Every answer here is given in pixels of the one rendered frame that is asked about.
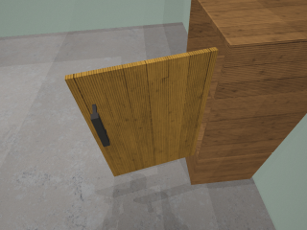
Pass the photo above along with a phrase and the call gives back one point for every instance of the handle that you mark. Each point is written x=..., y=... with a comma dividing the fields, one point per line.
x=99, y=127

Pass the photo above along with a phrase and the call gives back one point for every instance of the cupboard door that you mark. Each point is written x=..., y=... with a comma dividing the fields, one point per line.
x=151, y=109

